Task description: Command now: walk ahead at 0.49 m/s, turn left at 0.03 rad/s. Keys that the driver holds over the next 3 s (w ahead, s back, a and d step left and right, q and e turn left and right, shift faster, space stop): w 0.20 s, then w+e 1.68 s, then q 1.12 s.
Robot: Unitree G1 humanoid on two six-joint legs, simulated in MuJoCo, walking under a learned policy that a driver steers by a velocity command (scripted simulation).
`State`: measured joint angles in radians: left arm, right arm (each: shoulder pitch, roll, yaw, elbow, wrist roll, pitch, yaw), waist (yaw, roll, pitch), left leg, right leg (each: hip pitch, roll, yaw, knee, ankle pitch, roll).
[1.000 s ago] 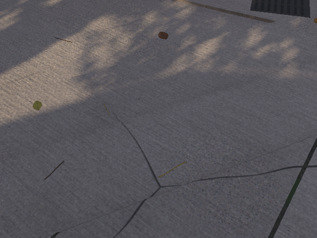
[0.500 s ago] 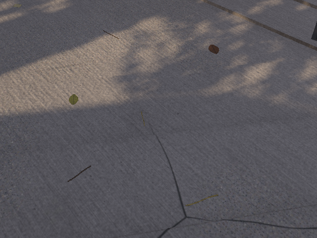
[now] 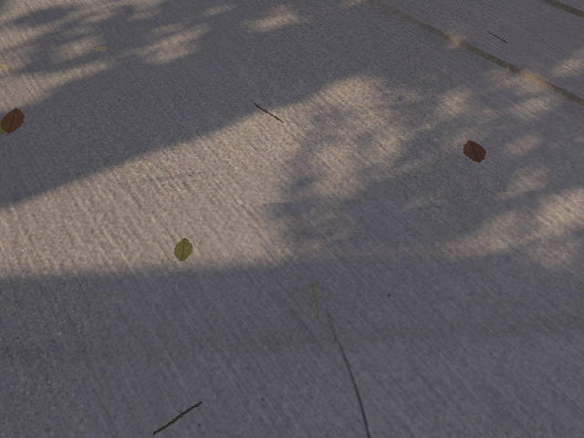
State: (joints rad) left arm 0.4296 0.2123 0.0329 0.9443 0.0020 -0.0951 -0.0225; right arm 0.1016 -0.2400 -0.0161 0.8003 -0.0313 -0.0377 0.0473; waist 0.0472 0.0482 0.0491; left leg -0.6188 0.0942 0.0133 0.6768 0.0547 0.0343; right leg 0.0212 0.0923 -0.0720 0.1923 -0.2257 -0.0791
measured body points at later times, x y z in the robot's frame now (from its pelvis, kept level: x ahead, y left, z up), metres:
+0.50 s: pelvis +0.29 +0.06 -0.01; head +0.32 +0.06 +0.44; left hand +0.45 +0.31 -0.13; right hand +0.25 -0.19 -0.15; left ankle +0.23 +0.13 -0.75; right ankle +0.41 -0.07 -0.71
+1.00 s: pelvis +0.55 +0.04 -0.05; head +0.58 +0.04 +0.40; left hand +0.66 +0.30 -0.18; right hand +0.63 -0.25 -0.15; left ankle +0.73 +0.16 -0.75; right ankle +0.51 -0.02 -0.79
